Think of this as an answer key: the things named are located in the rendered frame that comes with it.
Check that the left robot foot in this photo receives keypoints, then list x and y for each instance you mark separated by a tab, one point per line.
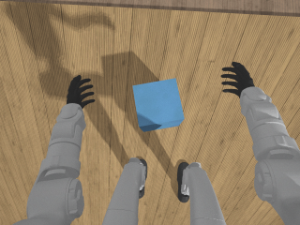
141	192

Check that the left robot forearm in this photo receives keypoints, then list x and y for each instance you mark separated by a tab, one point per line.
63	155

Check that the left robot hand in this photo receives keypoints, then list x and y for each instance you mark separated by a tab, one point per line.
74	92

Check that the carton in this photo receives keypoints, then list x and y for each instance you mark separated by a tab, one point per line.
158	105

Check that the right robot hand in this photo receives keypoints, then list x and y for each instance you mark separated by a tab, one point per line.
242	77

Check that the robot right shin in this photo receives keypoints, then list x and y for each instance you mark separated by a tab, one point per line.
193	164

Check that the right robot forearm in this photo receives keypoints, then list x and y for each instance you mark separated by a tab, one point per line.
270	137

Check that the left robot upper arm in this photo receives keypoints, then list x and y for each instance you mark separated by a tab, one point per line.
55	202

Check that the right robot upper arm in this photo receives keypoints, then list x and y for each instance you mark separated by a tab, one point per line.
277	181

